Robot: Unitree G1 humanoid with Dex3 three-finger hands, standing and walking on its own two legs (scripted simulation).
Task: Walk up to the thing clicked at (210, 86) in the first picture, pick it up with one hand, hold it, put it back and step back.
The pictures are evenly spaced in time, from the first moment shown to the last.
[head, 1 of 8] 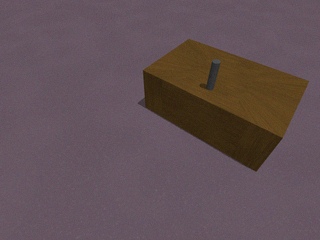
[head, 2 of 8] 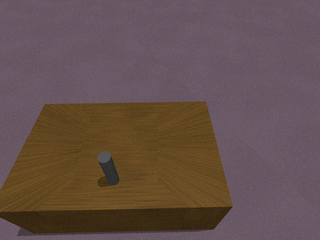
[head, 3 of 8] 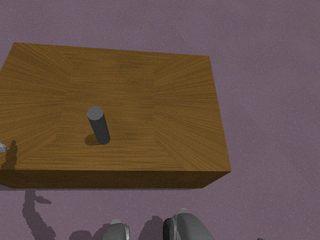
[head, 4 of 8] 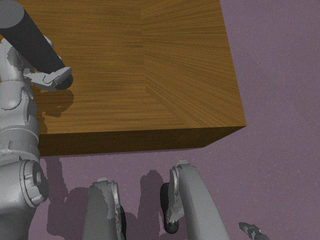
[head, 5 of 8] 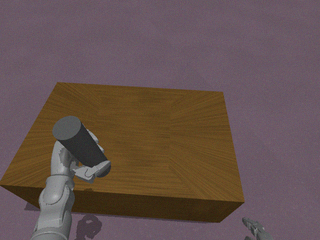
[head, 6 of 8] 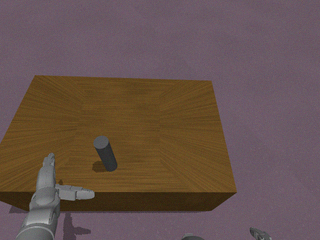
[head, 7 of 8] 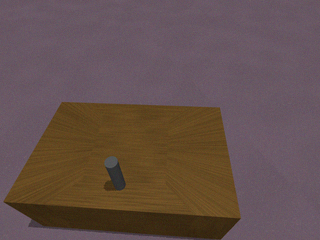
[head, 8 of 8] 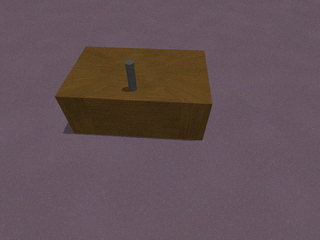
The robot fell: no
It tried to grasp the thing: yes
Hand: left
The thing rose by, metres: 0.33
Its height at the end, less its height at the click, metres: +0.00
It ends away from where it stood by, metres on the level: 0.02
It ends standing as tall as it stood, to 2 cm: yes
